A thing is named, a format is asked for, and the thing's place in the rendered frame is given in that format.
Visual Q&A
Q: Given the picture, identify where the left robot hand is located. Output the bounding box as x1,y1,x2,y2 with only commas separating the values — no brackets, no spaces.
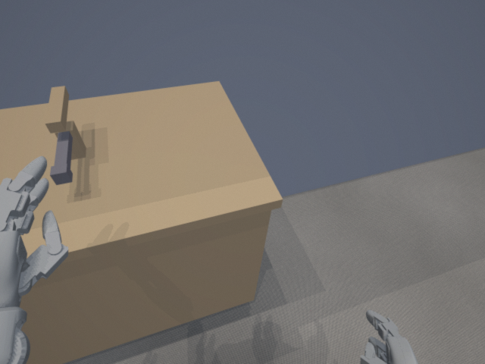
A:
0,156,68,308

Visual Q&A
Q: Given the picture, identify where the tap lever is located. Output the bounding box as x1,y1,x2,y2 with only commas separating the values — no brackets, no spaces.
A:
50,131,73,185

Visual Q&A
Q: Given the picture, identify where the right robot hand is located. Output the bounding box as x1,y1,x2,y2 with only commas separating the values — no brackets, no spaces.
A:
361,310,418,364

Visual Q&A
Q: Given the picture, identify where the robot left forearm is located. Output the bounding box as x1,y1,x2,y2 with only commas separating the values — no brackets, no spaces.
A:
0,306,30,364

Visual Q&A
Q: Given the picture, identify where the counter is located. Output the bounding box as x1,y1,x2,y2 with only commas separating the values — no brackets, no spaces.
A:
0,81,283,364

